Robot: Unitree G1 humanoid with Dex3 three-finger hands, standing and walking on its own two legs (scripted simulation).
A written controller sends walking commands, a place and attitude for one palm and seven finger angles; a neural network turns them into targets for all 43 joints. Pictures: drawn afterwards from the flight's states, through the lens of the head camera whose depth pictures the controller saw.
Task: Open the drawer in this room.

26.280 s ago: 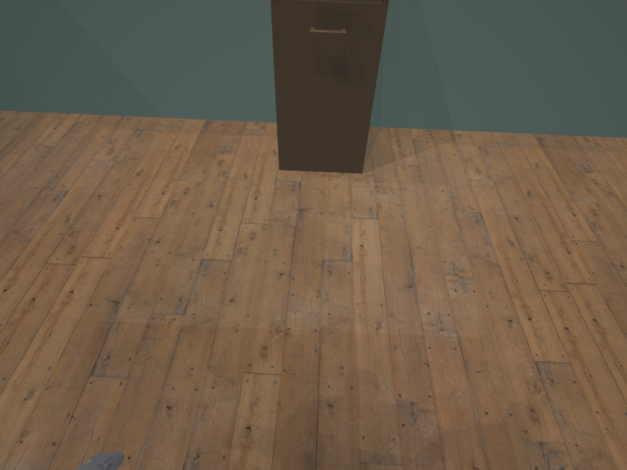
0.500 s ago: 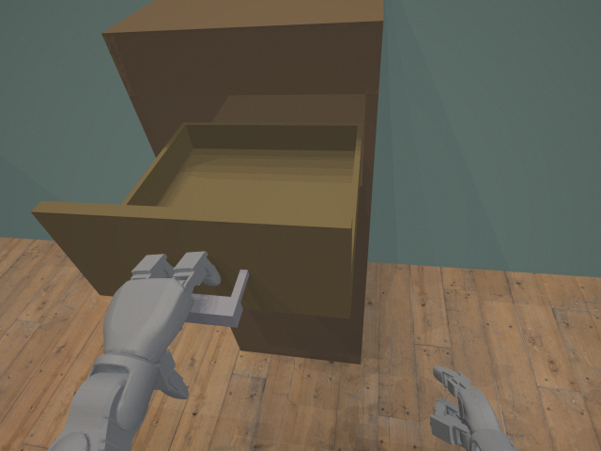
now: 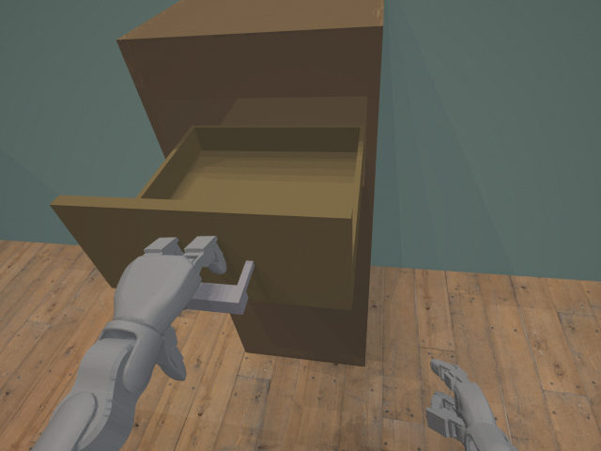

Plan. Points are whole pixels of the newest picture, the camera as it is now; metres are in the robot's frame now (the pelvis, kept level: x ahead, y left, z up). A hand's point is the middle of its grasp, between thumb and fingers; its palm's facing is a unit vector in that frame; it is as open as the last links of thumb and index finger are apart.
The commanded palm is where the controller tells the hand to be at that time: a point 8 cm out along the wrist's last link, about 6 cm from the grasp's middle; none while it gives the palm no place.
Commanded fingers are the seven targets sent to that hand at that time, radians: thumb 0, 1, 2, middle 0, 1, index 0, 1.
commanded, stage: lift the hand off the handle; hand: left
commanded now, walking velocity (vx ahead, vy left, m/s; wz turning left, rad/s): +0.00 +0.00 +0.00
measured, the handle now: (198, 280) +0.28 +0.19 +0.12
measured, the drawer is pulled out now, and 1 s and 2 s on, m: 0.30 0.30 0.30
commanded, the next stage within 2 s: draw the hand back to the body in 1.04 s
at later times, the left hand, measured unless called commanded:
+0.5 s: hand (170, 270) +0.25 +0.19 +0.17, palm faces +0.16 -0.09 -0.98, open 13.3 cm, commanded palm +0.21 +0.19 +0.26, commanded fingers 0.00 -0.50 0.30 -0.30 -1.20 -0.30 -1.20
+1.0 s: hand (162, 188) +0.28 +0.18 +0.27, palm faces +0.37 -0.12 -0.92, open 13.9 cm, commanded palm +0.21 +0.19 +0.32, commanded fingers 0.00 -0.50 0.30 -0.30 -1.20 -0.30 -1.20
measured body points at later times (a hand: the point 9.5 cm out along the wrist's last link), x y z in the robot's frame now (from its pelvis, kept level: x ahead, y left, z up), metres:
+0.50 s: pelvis +0.00 +0.00 +0.00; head -0.03 -0.06 +0.45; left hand +0.23 +0.19 +0.23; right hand +0.24 -0.18 -0.09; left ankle +0.03 +0.11 -0.74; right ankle +0.03 -0.11 -0.74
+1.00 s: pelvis -0.01 +0.00 +0.00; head -0.03 -0.07 +0.44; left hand +0.25 +0.18 +0.31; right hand +0.24 -0.18 -0.09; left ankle +0.03 +0.11 -0.74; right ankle +0.03 -0.11 -0.74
